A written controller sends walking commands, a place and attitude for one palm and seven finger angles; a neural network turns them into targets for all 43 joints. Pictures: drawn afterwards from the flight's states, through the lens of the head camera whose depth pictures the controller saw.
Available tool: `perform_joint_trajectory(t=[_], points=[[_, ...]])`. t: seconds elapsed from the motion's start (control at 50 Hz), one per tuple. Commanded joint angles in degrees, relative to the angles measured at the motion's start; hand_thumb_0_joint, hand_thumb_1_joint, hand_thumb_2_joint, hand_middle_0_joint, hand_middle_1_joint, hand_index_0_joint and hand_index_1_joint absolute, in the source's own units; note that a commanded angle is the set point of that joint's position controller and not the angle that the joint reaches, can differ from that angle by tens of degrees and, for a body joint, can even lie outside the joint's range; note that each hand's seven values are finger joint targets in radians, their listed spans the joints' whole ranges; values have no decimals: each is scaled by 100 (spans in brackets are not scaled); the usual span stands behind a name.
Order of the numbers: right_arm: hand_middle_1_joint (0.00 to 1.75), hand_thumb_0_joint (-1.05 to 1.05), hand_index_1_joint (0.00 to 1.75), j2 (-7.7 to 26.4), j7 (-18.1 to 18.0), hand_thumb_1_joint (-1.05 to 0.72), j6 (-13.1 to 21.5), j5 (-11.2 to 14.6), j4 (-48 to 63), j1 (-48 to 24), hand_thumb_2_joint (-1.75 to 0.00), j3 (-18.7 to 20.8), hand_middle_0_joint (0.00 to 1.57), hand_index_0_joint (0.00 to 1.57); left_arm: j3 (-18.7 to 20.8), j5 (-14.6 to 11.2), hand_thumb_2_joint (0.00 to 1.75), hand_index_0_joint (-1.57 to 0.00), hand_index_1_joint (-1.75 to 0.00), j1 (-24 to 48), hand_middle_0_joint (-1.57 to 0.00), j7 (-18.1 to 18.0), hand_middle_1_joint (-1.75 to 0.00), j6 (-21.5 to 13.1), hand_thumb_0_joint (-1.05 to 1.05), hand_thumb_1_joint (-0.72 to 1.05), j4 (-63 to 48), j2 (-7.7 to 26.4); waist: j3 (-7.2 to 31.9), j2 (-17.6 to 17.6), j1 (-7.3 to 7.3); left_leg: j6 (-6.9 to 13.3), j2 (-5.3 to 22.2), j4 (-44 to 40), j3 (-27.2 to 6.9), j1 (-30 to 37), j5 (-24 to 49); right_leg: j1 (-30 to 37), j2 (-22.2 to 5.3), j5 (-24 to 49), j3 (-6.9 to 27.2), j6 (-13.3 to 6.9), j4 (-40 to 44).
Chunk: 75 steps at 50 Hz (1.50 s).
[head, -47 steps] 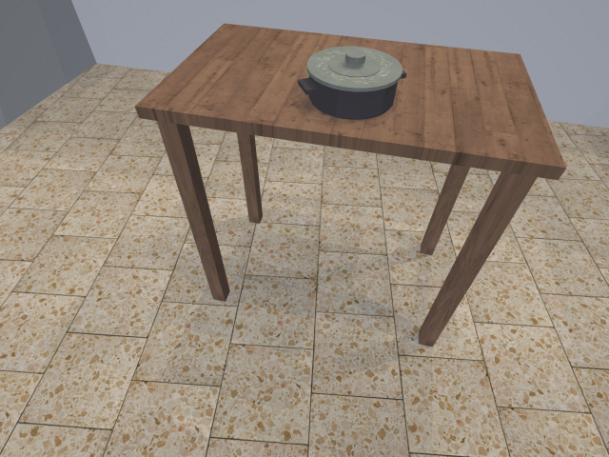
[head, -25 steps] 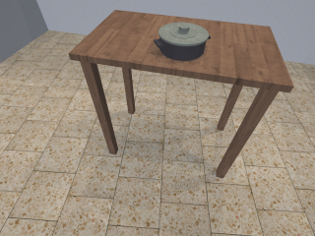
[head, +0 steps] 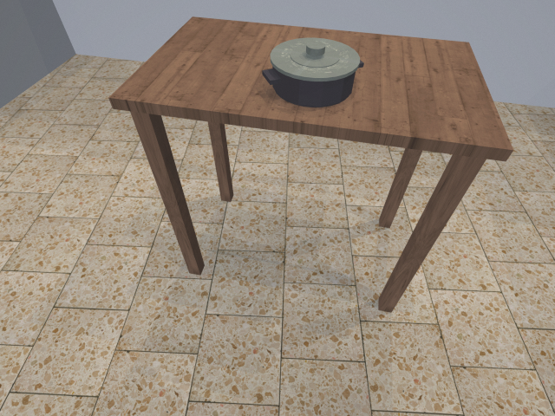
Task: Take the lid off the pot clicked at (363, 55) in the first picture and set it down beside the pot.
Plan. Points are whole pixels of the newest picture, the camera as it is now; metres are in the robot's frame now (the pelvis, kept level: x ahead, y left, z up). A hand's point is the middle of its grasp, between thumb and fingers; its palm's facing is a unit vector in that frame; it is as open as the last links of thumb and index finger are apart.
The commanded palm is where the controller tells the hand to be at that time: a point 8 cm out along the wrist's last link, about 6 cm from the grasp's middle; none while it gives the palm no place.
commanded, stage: turn to face it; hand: left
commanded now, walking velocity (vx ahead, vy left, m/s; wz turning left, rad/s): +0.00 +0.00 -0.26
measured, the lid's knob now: (315, 48) +0.83 -0.03 +0.15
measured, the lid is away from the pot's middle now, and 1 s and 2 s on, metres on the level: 0.00 0.00 0.00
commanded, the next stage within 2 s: take the last steps up to it in 0.12 s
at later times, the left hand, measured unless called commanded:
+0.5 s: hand out of the picture +0.06 +0.16 -0.18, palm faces -0.06 -0.97 -0.23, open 7.4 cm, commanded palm none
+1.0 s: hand (204, 409) +0.17 +0.14 -0.20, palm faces -0.09 -0.98 -0.16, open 7.4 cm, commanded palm none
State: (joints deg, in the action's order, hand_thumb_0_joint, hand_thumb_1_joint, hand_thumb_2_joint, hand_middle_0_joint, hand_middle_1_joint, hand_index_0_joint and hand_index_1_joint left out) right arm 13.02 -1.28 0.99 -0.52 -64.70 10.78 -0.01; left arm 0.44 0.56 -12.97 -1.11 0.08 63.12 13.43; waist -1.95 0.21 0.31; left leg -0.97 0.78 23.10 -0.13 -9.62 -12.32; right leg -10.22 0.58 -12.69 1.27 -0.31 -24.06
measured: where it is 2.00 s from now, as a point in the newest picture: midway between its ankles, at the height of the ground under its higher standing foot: (300, 409)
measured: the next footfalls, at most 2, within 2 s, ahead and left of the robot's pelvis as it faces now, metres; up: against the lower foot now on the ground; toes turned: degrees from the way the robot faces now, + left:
left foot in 0.90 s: +0.34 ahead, +0.06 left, +0.00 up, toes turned -6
right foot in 1.24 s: +0.33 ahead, -0.19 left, +0.00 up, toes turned -14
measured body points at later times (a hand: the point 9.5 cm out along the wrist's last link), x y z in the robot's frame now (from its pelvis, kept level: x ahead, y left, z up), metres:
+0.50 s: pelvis +0.04 -0.03 -0.02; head +0.04 -0.05 +0.43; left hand +0.06 +0.21 -0.16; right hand -0.02 -0.26 -0.18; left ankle +0.00 +0.12 -0.73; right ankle +0.01 -0.11 -0.74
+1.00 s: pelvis +0.21 -0.03 -0.02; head +0.22 -0.02 +0.43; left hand +0.18 +0.19 -0.18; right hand +0.27 -0.26 -0.16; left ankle +0.30 +0.06 -0.74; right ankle +0.09 -0.11 -0.66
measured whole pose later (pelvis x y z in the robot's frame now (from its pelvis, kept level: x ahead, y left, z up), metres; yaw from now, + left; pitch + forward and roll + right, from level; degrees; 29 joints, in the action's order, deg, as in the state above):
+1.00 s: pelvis +0.21 -0.03 -0.02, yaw -11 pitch -2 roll +1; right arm 6.2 -0.6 4.3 -1.1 -56.0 8.2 1.6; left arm 3.0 1.2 -24.3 -0.7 -1.3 63.1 8.4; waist -3.3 -3.3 1.9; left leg 2.6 0.5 34.6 6.4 -21.2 -12.2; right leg -19.3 0.1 -25.5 -0.6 -3.1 -67.6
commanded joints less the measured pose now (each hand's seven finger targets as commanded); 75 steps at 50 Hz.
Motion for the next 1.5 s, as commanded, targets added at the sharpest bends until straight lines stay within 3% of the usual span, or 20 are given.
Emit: perform_joint_trajectory(t=[0.0, 0.22, 0.34, 0.4, 0.42, 0.46, 0.48, 0.58, 0.74, 0.82, 0.84, 0.88, 0.9, 1.02, 1.16, 1.18, 1.2, 1.22, 1.34, 1.48], points=[[30, 0, 30, 554, -66, -90, 44, -9, 206, 378, -90, 160, 20, 20, 182, 16, 90, -20, -30, -261, -20, -29, -30, -47, 0, 90, -290, 646, 109, -71, -47, 141, 535, -75, -268, 80, 685, -296, -571, 954, 699, -150, 186], [30, 0, 30, 480, -83, -90, 1, -40, 468, 554, -90, 291, 20, 20, 311, 51, 90, -20, -30, -419, -20, 22, -30, 30, 0, 90, -613, 514, 77, 100, -39, 260, 674, 13, -254, -153, -741, -765, -296, -323, 917, -250, -195], [30, 0, 30, 859, -14, -90, 68, -101, 525, 944, -90, 496, 20, 20, 336, 107, 90, -20, -30, -489, -20, 186, -30, -34, 0, 90, -814, 117, -457, 852, -112, 998, 1727, -1114, -1544, -248, -3172, -1670, 148, -1179, -75, -191, -1773], [30, 0, 30, 752, 6, -90, 124, -118, 523, 855, -90, 484, 20, 20, 352, 101, 90, -20, -30, -707, -20, 245, -30, -136, 0, 90, -771, -38, -484, 574, 72, 835, 1547, -607, -766, -679, -2296, -784, -99, -932, -373, -185, -941], [30, 0, 30, 583, 16, -90, 123, -109, 525, 781, -90, 437, 20, 20, 378, 106, 90, -20, -30, -1227, -20, 222, -30, -181, 0, 90, -570, 57, -363, 94, 301, 576, 1050, 312, -223, -1164, -2024, 48, -101, -932, -28, -308, -320], [30, 0, 30, 147, 64, -90, 176, -54, 907, 107, -90, 318, 20, 20, 548, 42, 90, -20, -30, -2308, -20, 55, -30, -277, 0, 90, -254, 810, -552, -1866, 734, 189, 84, 3244, 650, -3276, -2309, 1082, -1964, -1679, 3314, -1276, 1381], [30, 0, 30, 298, 59, -90, 196, -87, 974, -162, -90, 357, 20, 20, 502, 24, 90, -20, -30, -2404, -20, 0, -30, -316, 0, 90, -178, 643, -684, -1190, 644, 233, 260, 3965, 91, -3528, -1877, 1000, -2010, -1011, 3471, -1440, 1376], [30, 0, 30, -36, 140, -90, 169, -87, 779, 181, -90, 372, 20, 20, 366, 67, 90, -20, -30, -1591, -20, -38, -30, -452, 0, 90, -341, 164, -361, -382, 19, 53, 541, 3824, 229, -2988, -609, 618, -1434, 731, 1643, -1386, 1165], [30, 0, 30, -180, 221, -90, 248, -15, 1122, -683, -90, 339, 20, 20, 332, 93, 90, -20, -30, -1962, -20, -101, -30, -499, 0, 90, -83, 141, -376, -622, 175, 145, 336, 2177, 511, -2447, 14, 956, -1237, 2497, 1019, -1113, 1000], [30, 0, 30, -56, 104, -90, 350, -37, 794, 327, -90, 356, 20, 20, 377, 55, 90, -20, -30, -1741, -20, -76, -30, -493, 0, 90, -59, 208, -4, -496, -331, 360, -195, 798, 837, -272, 504, 587, -853, 3785, 442, -757, -464], [30, 0, 30, 192, 48, -90, 357, -58, 562, 1088, -90, 409, 20, 20, 379, 45, 90, -20, -30, -1783, -20, -60, -30, -479, 0, 90, -59, 151, 293, -387, -588, 489, 85, 701, 371, 886, 647, -134, -702, 2994, 399, -659, -1470], [30, 0, 30, 1017, -18, -90, 310, -107, 458, 2013, -90, 574, 20, 20, 312, -16, 90, -20, -30, -1954, -20, -1, -30, -486, 0, 90, -331, -257, 920, 1382, -618, 1701, 2562, -593, -3012, 1877, 604, -2051, 277, -1873, -176, -340, -4684], [30, 0, 30, 940, -8, -90, 243, -42, 568, 1591, -90, 566, 20, 20, 311, 45, 90, -20, -30, -1633, -20, 8, -30, -455, 0, 90, -478, -204, 343, 735, -544, 1902, 2554, -888, -3204, 961, -650, -2414, -26, -1909, -19, -365, -5243], [30, 0, 30, 145, -8, -90, 360, -88, 942, 317, -90, 410, 20, 20, 352, 107, 90, -20, -30, -1473, -20, 140, -30, -123, 0, 90, -605, -442, -51, 587, 230, 1169, 1408, -1354, -859, -1471, -682, -1477, -699, -675, -189, -71, -3654], [30, 0, 30, 423, 34, -90, 152, -90, 929, 383, -90, 437, 20, 20, 340, 143, 90, -20, -30, -1210, -20, 151, -30, -175, 0, 90, -818, -215, -46, 212, 229, 832, 967, -428, -493, -1767, -1699, 161, -223, -201, -740, 109, -907], [30, 0, 30, 235, 36, -90, 126, -69, 901, 406, -90, 369, 20, 20, 347, 150, 90, -20, -30, -1355, -20, 95, -30, -218, 0, 90, -770, -39, -74, -120, 315, 547, 585, 359, -174, -1846, -1436, 410, -435, -413, -280, 43, -221], [30, 0, 30, -157, 38, -90, 111, -13, 972, 473, -90, 256, 20, 20, 398, 165, 90, -20, -30, -1383, -20, 13, -30, -276, 0, 90, -747, 414, -55, -1263, 283, 175, -2, 1500, 392, -2411, -1503, 653, -1598, -276, 1465, -376, 607], [30, 0, 30, -112, 16, -90, 86, -32, 1062, 422, -90, 238, 20, 20, 417, 92, 90, -20, -30, -1338, -20, -8, -30, -263, 0, 90, -808, 734, 101, -1269, 253, 46, 92, 2023, 362, -2155, -1956, 326, -2412, 561, 2081, -859, 1028], [30, 0, 30, 21, -97, -90, -123, 42, 681, 611, -90, 312, 20, 20, 452, 73, 90, -20, -30, -539, -20, -180, -30, -136, 0, 90, -764, 717, 531, -708, 107, -166, -23, 2048, 271, -1585, -1538, 1033, -1964, 5818, 691, -1192, -426], [30, 0, 30, 41, -44, -90, -303, 33, 974, 419, -90, 446, 20, 20, 564, 114, 90, -20, -30, 8, -20, -227, -30, 57, 0, 90, -1009, 812, 421, -971, -14, -186, -19, 1970, 71, -1177, -1165, 368, -1950, 4564, 460, -1116, -344]])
